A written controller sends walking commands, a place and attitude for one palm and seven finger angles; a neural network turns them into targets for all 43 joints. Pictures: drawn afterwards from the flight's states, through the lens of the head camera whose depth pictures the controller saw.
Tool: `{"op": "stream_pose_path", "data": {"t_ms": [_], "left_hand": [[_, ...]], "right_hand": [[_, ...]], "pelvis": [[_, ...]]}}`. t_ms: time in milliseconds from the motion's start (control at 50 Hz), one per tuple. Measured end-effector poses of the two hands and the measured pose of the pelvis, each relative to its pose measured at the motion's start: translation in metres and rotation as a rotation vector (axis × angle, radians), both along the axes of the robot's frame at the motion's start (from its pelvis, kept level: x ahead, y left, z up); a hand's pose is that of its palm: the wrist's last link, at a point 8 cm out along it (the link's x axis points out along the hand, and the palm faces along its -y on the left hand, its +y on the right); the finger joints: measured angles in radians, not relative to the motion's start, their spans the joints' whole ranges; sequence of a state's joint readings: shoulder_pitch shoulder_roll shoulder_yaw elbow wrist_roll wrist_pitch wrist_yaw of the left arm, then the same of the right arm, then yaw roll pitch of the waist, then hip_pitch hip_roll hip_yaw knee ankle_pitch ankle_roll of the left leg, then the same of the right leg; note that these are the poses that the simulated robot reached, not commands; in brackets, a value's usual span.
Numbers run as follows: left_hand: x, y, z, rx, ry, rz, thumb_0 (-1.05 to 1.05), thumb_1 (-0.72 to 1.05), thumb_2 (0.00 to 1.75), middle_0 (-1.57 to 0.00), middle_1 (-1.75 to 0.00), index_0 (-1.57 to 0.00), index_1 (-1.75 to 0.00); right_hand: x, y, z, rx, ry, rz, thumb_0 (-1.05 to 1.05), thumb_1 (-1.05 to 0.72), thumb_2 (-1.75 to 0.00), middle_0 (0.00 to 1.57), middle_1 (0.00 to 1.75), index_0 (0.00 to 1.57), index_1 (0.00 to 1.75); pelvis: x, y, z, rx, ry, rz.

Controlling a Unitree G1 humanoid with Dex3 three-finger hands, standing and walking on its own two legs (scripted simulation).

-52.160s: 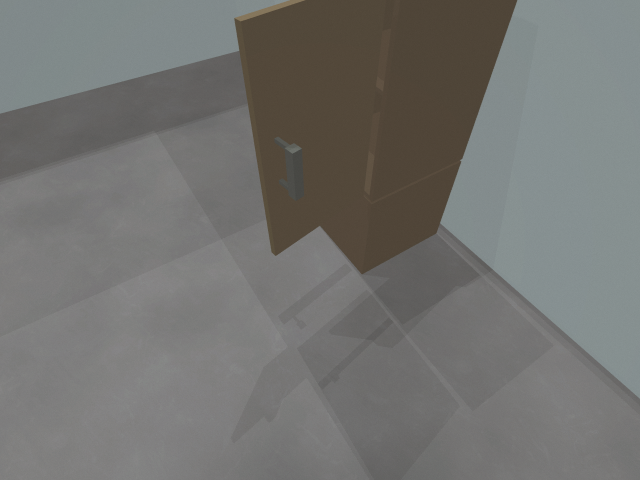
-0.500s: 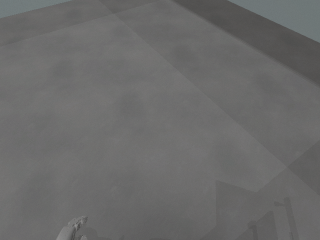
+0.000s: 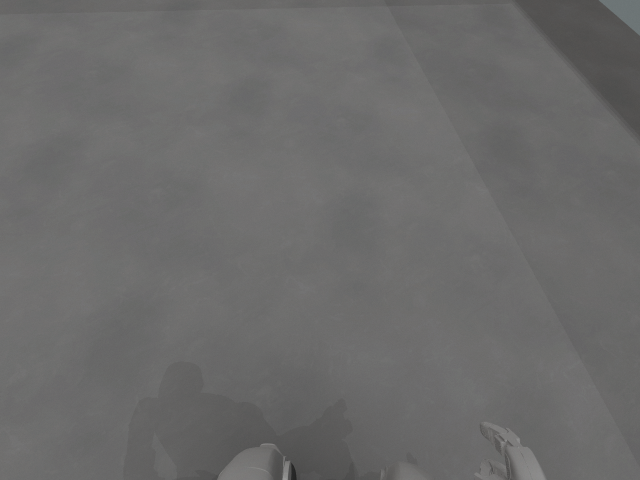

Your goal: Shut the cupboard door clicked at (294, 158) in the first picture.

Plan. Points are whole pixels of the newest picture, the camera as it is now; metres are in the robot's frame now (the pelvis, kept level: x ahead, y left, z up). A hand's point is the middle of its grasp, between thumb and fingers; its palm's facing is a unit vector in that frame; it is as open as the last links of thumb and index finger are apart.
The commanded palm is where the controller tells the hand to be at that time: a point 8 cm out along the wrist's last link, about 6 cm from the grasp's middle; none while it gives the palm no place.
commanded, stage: walk to a spot facing it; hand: left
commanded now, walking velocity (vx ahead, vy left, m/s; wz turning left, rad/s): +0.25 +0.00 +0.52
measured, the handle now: out of the picture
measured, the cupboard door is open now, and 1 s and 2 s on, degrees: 48 48 48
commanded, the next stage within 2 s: turn to face it in 0.06 s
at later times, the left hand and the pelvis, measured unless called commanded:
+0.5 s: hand (256, 356) +0.29 +0.12 -0.15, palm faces +0.00 -0.98 -0.19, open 7.4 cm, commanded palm none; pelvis +0.20 -0.05 +0.01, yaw +0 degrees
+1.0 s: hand (228, 302) +0.37 +0.18 -0.14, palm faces -0.19 -0.96 -0.22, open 7.4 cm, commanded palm none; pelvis +0.25 -0.01 +0.02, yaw -16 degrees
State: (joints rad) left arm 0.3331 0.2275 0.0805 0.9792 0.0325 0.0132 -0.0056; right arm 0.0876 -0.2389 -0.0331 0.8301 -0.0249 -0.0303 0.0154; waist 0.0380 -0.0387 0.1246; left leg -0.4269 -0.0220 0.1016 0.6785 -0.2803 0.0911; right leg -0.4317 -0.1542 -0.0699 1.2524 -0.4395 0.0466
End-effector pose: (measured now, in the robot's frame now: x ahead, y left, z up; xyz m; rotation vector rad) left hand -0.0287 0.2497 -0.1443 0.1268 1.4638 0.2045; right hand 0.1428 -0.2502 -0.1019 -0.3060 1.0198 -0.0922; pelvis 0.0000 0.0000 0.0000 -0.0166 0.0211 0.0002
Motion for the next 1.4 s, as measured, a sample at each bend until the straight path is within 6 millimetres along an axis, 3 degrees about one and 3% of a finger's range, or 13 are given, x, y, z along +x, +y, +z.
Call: {"op": "stream_pose_path", "data": {"t_ms": [140, 220, 300, 380, 440, 520, 680, 800, 980, 1080, 1160, 1260, 1400], "left_hand": [[0.147, 0.008, 0.031, 0.032, -0.289, -0.020, 0.01, 0.91, 0.90, -0.20, -0.30, -0.20, -0.30], [0.218, 0.000, 0.045, 0.038, -0.392, -0.036, 0.01, 0.91, 0.90, -0.20, -0.30, -0.20, -0.30], [0.274, -0.019, 0.047, 0.038, -0.429, -0.071, 0.01, 0.91, 0.90, -0.20, -0.30, -0.20, -0.30], [0.313, -0.045, 0.035, 0.031, -0.411, -0.111, 0.01, 0.91, 0.90, -0.20, -0.30, -0.20, -0.30], [0.318, -0.064, 0.028, 0.014, -0.358, -0.129, 0.00, 0.91, 0.90, -0.20, -0.30, -0.20, -0.30], [0.306, -0.078, 0.026, -0.001, -0.256, -0.095, 0.00, 0.92, 0.90, -0.20, -0.30, -0.21, -0.30], [0.302, -0.050, 0.028, 0.026, -0.159, -0.102, 0.00, 0.93, 0.90, -0.21, -0.30, -0.21, -0.30], [0.324, -0.022, 0.014, 0.005, -0.153, -0.133, 0.01, 0.92, 0.90, -0.21, -0.30, -0.21, -0.30], [0.394, -0.013, 0.030, -0.005, -0.219, -0.280, 0.01, 0.91, 0.90, -0.20, -0.30, -0.20, -0.30], [0.437, -0.037, 0.037, 0.003, -0.254, -0.401, 0.01, 0.91, 0.90, -0.20, -0.30, -0.20, -0.30], [0.468, -0.068, 0.035, 0.016, -0.312, -0.504, 0.01, 0.91, 0.90, -0.20, -0.30, -0.20, -0.30], [0.478, -0.095, 0.039, 0.020, -0.328, -0.568, 0.01, 0.91, 0.90, -0.20, -0.30, -0.20, -0.30], [0.484, -0.110, 0.031, -0.030, -0.256, -0.639, 0.01, 0.91, 0.90, -0.21, -0.30, -0.21, -0.30]], "right_hand": [[0.000, 0.014, 0.003, 0.041, 0.155, -0.029, 0.01, -0.91, -0.90, 0.20, 0.30, 0.20, 0.30], [0.000, 0.008, 0.001, 0.050, 0.236, -0.070, 0.01, -0.92, -0.90, 0.20, 0.30, 0.20, 0.30], [0.005, -0.003, -0.008, 0.056, 0.303, -0.117, 0.01, -0.92, -0.90, 0.20, 0.30, 0.20, 0.30], [0.016, -0.016, -0.029, 0.077, 0.359, -0.174, 0.01, -0.91, -0.90, 0.20, 0.30, 0.20, 0.30], [0.033, -0.024, -0.038, 0.087, 0.379, -0.209, 0.01, -0.91, -0.90, 0.20, 0.30, 0.20, 0.30], [0.068, -0.032, -0.029, 0.086, 0.340, -0.215, 0.01, -0.91, -0.90, 0.20, 0.30, 0.20, 0.30], [0.144, -0.030, -0.012, 0.077, 0.174, -0.204, 0.01, -0.91, -0.90, 0.20, 0.30, 0.19, 0.30], [0.175, -0.018, -0.001, 0.034, 0.043, -0.224, 0.01, -0.91, -0.90, 0.20, 0.30, 0.20, 0.30], [0.146, -0.017, 0.016, 0.011, 0.067, -0.317, 0.01, -0.91, -0.90, 0.20, 0.30, 0.20, 0.30], [0.109, -0.031, 0.005, 0.031, 0.105, -0.432, 0.01, -0.91, -0.90, 0.20, 0.30, 0.20, 0.30], [0.072, -0.050, -0.017, 0.055, 0.152, -0.525, 0.01, -0.91, -0.90, 0.20, 0.30, 0.20, 0.30], [0.044, -0.064, -0.025, 0.046, 0.216, -0.612, 0.01, -0.91, -0.90, 0.20, 0.30, 0.20, 0.30], [0.049, -0.056, -0.005, 0.040, 0.158, -0.675, 0.01, -0.91, -0.90, 0.20, 0.30, 0.19, 0.30]], "pelvis": [[0.057, -0.003, 0.022, -0.003, 0.009, 0.069], [0.092, -0.010, 0.026, 0.002, 0.009, 0.097], [0.130, -0.021, 0.023, 0.016, -0.003, 0.090], [0.171, -0.037, 0.008, 0.031, -0.020, 0.051], [0.187, -0.044, 0.006, 0.015, -0.023, 0.025], [0.202, -0.049, 0.015, 0.019, -0.013, 0.001], [0.221, -0.040, 0.020, 0.020, 0.011, -0.071], [0.234, -0.016, 0.011, -0.002, 0.011, -0.140], [0.245, -0.010, 0.024, -0.026, -0.011, -0.269], [0.248, -0.019, 0.021, -0.026, -0.012, -0.346], [0.249, -0.037, 0.006, 0.000, -0.010, -0.398], [0.249, -0.040, 0.006, -0.005, -0.011, -0.452], [0.260, -0.036, 0.014, 0.015, -0.005, -0.531]]}}
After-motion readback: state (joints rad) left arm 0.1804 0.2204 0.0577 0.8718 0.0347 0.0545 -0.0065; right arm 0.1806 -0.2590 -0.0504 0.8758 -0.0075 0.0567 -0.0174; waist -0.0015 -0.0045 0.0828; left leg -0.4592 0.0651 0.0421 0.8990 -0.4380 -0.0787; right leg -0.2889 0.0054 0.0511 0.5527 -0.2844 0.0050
